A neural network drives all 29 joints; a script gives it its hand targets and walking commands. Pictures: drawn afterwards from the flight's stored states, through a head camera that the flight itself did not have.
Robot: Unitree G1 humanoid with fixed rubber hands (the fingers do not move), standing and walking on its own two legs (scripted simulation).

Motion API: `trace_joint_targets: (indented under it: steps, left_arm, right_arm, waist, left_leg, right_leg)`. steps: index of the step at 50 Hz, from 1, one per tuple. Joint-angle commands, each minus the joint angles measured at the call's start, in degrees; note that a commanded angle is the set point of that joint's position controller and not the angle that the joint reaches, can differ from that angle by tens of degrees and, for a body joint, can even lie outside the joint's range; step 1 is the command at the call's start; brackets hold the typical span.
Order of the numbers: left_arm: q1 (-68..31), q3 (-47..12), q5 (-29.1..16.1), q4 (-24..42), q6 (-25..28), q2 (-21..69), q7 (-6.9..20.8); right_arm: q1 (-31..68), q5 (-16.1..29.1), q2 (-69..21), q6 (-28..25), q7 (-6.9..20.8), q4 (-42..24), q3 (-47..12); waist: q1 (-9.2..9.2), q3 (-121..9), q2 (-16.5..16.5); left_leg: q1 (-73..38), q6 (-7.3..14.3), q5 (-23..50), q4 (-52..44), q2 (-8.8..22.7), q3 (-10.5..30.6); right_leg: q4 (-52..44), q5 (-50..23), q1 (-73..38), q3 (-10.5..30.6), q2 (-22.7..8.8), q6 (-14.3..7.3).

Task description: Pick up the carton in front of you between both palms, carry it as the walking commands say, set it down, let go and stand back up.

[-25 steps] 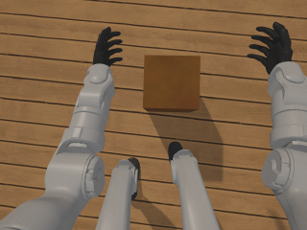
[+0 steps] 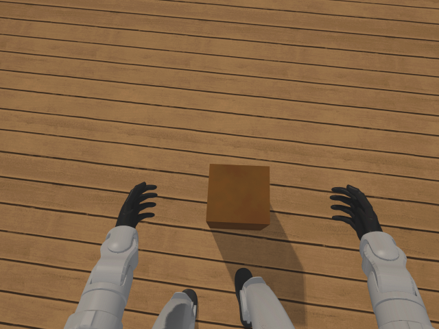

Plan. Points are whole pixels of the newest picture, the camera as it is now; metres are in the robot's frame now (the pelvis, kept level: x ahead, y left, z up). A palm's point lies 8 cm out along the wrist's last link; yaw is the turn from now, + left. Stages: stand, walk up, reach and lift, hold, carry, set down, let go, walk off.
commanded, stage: let go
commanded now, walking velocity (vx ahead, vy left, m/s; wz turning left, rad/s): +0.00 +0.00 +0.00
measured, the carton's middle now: (237, 200) +0.44 -0.06 -0.61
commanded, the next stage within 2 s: stand in 0.80 s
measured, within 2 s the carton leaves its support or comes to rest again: neither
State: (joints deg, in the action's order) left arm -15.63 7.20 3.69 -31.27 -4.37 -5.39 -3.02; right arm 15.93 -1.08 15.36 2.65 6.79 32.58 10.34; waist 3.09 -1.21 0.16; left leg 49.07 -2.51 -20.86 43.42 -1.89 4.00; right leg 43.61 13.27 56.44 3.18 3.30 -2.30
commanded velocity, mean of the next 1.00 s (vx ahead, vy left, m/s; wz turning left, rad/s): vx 0.00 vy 0.00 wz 0.00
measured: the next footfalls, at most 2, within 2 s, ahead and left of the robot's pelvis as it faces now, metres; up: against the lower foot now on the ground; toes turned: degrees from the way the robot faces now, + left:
none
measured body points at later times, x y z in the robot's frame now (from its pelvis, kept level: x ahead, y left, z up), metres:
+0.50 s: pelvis +0.04 +0.05 +0.04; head +0.07 +0.05 +0.49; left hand +0.20 +0.28 -0.04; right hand +0.20 -0.18 -0.04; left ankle -0.02 +0.15 -0.70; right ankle +0.05 -0.08 -0.70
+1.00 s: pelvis +0.05 +0.05 +0.04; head +0.07 +0.05 +0.49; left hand +0.20 +0.33 -0.06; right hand +0.20 -0.24 -0.05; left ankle -0.02 +0.15 -0.70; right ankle +0.05 -0.08 -0.70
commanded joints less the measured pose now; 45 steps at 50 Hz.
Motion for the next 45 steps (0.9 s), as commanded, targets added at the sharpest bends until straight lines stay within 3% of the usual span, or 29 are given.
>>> trace_joint_targets:
  steps: [1, 2, 3, 4, 6, 8, 9, 11, 12, 13, 14, 15, 18, 19, 22, 23, 26, 29, 30, 31, 35, 36, 37, 39, 40, 41, 42, 43, 45]
  left_arm:
    - [5.4, 0.7, -0.2, 6.1, 2.3, -6.1, 1.5]
    - [6.5, 0.5, -0.4, 6.7, 2.4, -5.5, 2.0]
    - [8.0, 0.1, -0.9, 7.1, 2.6, -6.0, 2.2]
    - [10.8, -0.1, -0.7, 6.5, 3.1, -6.3, 2.7]
    - [13.5, 0.0, -1.3, 7.1, 3.6, -6.3, 3.3]
    - [17.2, -0.3, -1.3, 7.2, 4.0, -7.7, 3.8]
    - [19.1, -0.3, -1.4, 7.3, 4.0, -8.3, 4.0]
    - [21.3, -1.3, -2.2, 7.6, 4.0, -8.0, 4.6]
    - [23.6, -1.5, -2.2, 8.8, 4.2, -8.3, 4.7]
    - [22.6, -1.2, -2.0, 10.7, 4.2, -8.6, 4.9]
    - [25.1, -1.5, -2.0, 8.9, 4.0, -9.3, 5.2]
    - [26.3, -2.2, -2.3, 9.5, 3.8, -8.9, 5.3]
    - [25.3, -3.3, -3.1, 10.7, 3.0, -9.7, 6.2]
    - [25.4, -3.4, -3.0, 11.3, 2.8, -9.0, 6.4]
    - [25.1, -3.1, -2.7, 11.2, 1.3, -10.3, 6.8]
    - [23.9, -3.7, -3.3, 12.0, 1.0, -10.5, 6.8]
    - [25.2, -3.6, -3.4, 11.2, -0.1, -10.2, 6.8]
    - [26.3, -3.4, -3.1, 11.3, -0.6, -10.6, 6.6]
    - [27.6, -4.2, -3.9, 9.8, -0.7, -10.5, 6.5]
    - [26.1, -3.3, -3.5, 10.8, -0.7, -10.9, 6.3]
    - [27.2, -3.3, -3.8, 10.2, -0.5, -11.0, 5.8]
    - [26.3, -3.6, -4.0, 11.3, -0.2, -10.4, 5.7]
    - [28.0, -3.9, -4.0, 10.1, -0.3, -11.0, 5.8]
    - [29.1, -4.0, -4.2, 8.0, 2.3, -11.3, 3.9]
    - [28.6, -4.6, -4.8, 7.4, 2.6, -10.1, 3.7]
    - [27.8, -2.3, -0.6, 0.1, 2.1, -17.4, 2.1]
    - [28.2, -2.2, -0.2, -0.9, 2.0, -19.4, 1.4]
    - [27.2, -2.8, -0.1, -1.5, 2.1, -17.9, 1.1]
    - [25.9, -3.1, -0.2, -2.8, 2.8, -17.4, 0.8]
  right_arm:
    - [-5.8, 1.5, 3.2, -2.0, -0.9, -7.4, -1.8]
    - [-7.7, 0.9, 4.5, -2.3, -1.3, -7.6, -0.5]
    - [-9.2, 1.5, 3.0, -2.5, -1.5, -8.2, -1.8]
    - [-11.9, 1.6, 2.5, -2.8, -1.8, -9.7, -2.0]
    - [-14.4, 1.6, 2.7, -3.2, -2.3, -10.7, -2.7]
    - [-19.3, 1.5, 1.9, -3.2, -2.7, -12.8, -4.0]
    - [-21.3, 2.1, 0.5, -3.1, -2.8, -13.5, -5.6]
    - [-23.3, 1.5, 1.4, -2.7, -3.1, -14.5, -4.9]
    - [-24.6, 1.2, 1.7, -2.3, -3.1, -14.5, -5.5]
    - [-25.2, 0.7, 1.8, -2.2, -3.0, -14.9, -4.4]
    - [-27.1, 1.0, 1.1, -2.0, -3.0, -14.5, -5.7]
    - [-27.8, 1.1, 1.5, -1.8, -2.9, -14.3, -5.9]
    - [-27.3, 0.6, 1.3, -0.8, -2.6, -13.8, -5.8]
    - [-26.9, 0.6, 2.3, -0.2, -2.6, -14.2, -5.2]
    - [-26.4, 0.4, 3.3, 1.5, -2.3, -14.4, -5.0]
    - [-26.1, 0.3, 2.1, 2.0, -2.3, -14.1, -5.9]
    - [-26.7, -0.4, 3.5, 3.0, -2.6, -13.7, -4.4]
    - [-26.8, -0.2, 2.6, 3.3, -2.7, -13.3, -5.3]
    - [-27.9, -0.5, 2.6, 3.6, -2.7, -12.7, -5.0]
    - [-28.1, -0.3, 2.4, 3.4, -2.5, -12.0, -5.4]
    - [-28.0, -0.2, 3.2, 2.8, -2.7, -12.1, -5.1]
    - [-27.7, -0.1, 2.2, 2.4, -2.7, -12.2, -5.2]
    - [-29.3, 0.2, 3.5, 2.3, -2.8, -10.6, -5.2]
    - [-27.8, 0.1, 4.0, 5.4, -5.0, -12.3, -6.5]
    - [-28.5, -0.3, 5.1, 5.4, -5.4, -12.0, -5.7]
    - [-27.4, -0.6, 10.3, 2.8, -7.1, -5.7, -4.6]
    - [-27.8, -0.6, 8.8, 2.0, -7.6, -5.1, -4.8]
    - [-27.8, -0.9, 8.2, 0.9, -7.9, -4.6, -5.0]
    - [-25.7, -1.1, 7.7, -0.1, -8.0, -3.2, -5.4]
  waist:
    - [-1.04, -31.9, -4.4]
    - [0.12, -30.5, -4.7]
    - [-0.89, -27.2, -4.2]
    - [-0.2, -25.8, -3.5]
    - [-1.73, -22.8, -3.1]
    - [-1.0, -18.9, -3.7]
    - [-2.01, -16.3, -2.9]
    - [-1.21, -11.9, -1.2]
    - [-2.96, -10.3, -0.4]
    - [-1.6, -10.9, -1.1]
    - [-2.01, -8.4, 0.4]
    - [-2.96, -6.5, 2.4]
    - [-2.6, -0.7, 2.0]
    - [-2.84, 0.7, 4.6]
    - [-2.53, 4.8, 4.8]
    - [-2.58, 5.6, 3.3]
    - [-1.74, 5.5, 3.0]
    - [-3.12, 4.3, 2.1]
    - [-2.25, 3.8, 0.3]
    - [-2.89, 2.7, 2.0]
    - [-2.71, -0.1, 3.2]
    - [-2.63, -0.8, 2.1]
    - [-3.0, -1.1, 3.9]
    - [-4.23, -4.9, 4.5]
    - [-2.33, -4.6, 4.3]
    - [-2.62, -1.8, 3.8]
    - [-2.43, -3.6, 1.6]
    - [-1.91, -4.0, 1.6]
    - [-2.99, -4.8, -0.6]
  left_leg:
    - [-2.3, 1.8, 7.1, -6.3, -2.8, -5.0]
    - [-4.6, 1.8, 6.6, -7.2, -2.3, -4.7]
    - [-6.6, 2.1, 7.2, -8.7, -2.1, -4.6]
    - [-9.5, 2.0, 8.2, -9.3, -1.9, -4.4]
    - [-13.4, 2.1, 9.0, -12.2, -1.2, -3.5]
    - [-18.0, 2.4, 9.6, -14.1, -0.7, -3.2]
    - [-18.7, 2.4, 9.3, -15.7, -1.0, -3.9]
    - [-23.6, 2.3, 8.7, -18.5, -0.6, -3.4]
    - [-25.0, 2.1, 10.4, -19.7, -0.2, -3.4]
    - [-28.5, 2.1, 12.5, -20.4, 0.0, -2.7]
    - [-30.6, 2.0, 13.1, -21.5, 0.1, -2.8]
    - [-30.3, 1.7, 13.3, -22.6, 0.4, -2.8]
    - [-31.4, 1.8, 10.6, -25.2, 0.8, -2.2]
    - [-30.2, 1.7, 9.6, -26.0, 1.4, -1.9]
    - [-28.3, 2.1, 4.2, -27.9, 2.5, -1.1]
    - [-27.7, 2.5, 3.5, -28.0, 2.3, -1.4]
    - [-29.1, 2.4, 7.1, -27.7, 3.0, -0.6]
    - [-31.6, 1.6, 15.1, -25.3, 2.3, -0.7]
    - [-33.5, 2.0, 16.3, -25.6, 2.7, -0.1]
    - [-35.2, 1.3, 21.6, -24.5, 2.6, -0.2]
    - [-38.3, 0.4, 29.3, -22.7, 2.0, -0.4]
    - [-39.1, 0.6, 31.6, -22.8, 2.0, 0.0]
    - [-39.3, 0.1, 33.9, -21.9, 1.7, -0.4]
    - [-43.3, 0.2, 42.4, -18.5, 2.8, 0.0]
    - [-43.1, 0.0, 42.6, -18.6, 2.9, -0.3]
    - [-38.6, -0.8, 32.3, -15.8, 3.2, -2.5]
    - [-39.3, -1.0, 29.0, -16.3, 2.9, -2.2]
    - [-40.0, -0.2, 25.0, -16.8, 3.1, -1.3]
    - [-39.2, 0.6, 23.6, -16.6, 3.8, -0.6]
  right_leg:
    - [-4.4, -28.3, -48.8, 3.5, -3.5, 2.5]
    - [-5.4, -26.2, -49.0, 3.1, -3.3, 2.7]
    - [-6.9, -24.0, -48.5, 2.5, -3.1, 2.8]
    - [-7.8, -24.7, -48.5, 2.1, -2.7, 3.0]
    - [-10.2, -22.8, -49.5, 1.6, -2.8, 2.8]
    - [-11.9, -21.2, -50.0, 0.6, -2.2, 3.3]
    - [-14.0, -19.5, -51.5, 0.4, -2.4, 3.5]
    - [-16.2, -15.6, -51.9, -0.5, -2.1, 3.2]
    - [-17.4, -14.9, -53.0, -1.0, -1.8, 3.1]
    - [-17.9, -16.3, -53.3, -1.1, -1.6, 3.2]
    - [-18.6, -16.4, -54.1, -1.7, -1.4, 3.2]
    - [-19.5, -15.3, -54.9, -1.4, -1.4, 2.7]
    - [-21.0, -11.0, -54.7, -2.4, -0.8, 2.7]
    - [-20.4, -10.9, -56.4, -2.6, -0.4, 3.0]
    - [-19.1, -8.2, -59.3, -3.9, 0.2, 3.6]
    - [-19.2, -7.7, -60.0, -4.1, 0.4, 3.4]
    - [-18.3, -10.1, -60.8, -4.0, 0.6, 3.3]
    - [-18.6, -13.3, -60.1, -3.2, 0.3, 2.9]
    - [-18.5, -13.6, -59.1, -3.5, 0.7, 3.0]
    - [-18.8, -15.2, -58.1, -3.2, 0.5, 2.9]
    - [-19.2, -19.3, -57.5, -2.3, 0.4, 2.3]
    - [-19.2, -21.5, -57.1, -2.3, 0.6, 2.3]
    - [-19.3, -22.5, -56.8, -1.5, 0.2, 2.4]
    - [-17.7, -18.5, -51.4, -2.5, 1.6, 2.7]
    - [-17.9, -19.3, -50.4, -2.5, 1.8, 2.7]
    - [-16.7, -24.0, -49.8, -2.4, -4.9, 3.6]
    - [-15.5, -25.5, -50.6, -1.8, -5.0, 3.5]
    - [-15.9, -22.2, -49.7, -1.5, -5.3, 3.1]
    - [-15.4, -19.6, -49.7, -1.3, -5.5, 2.9]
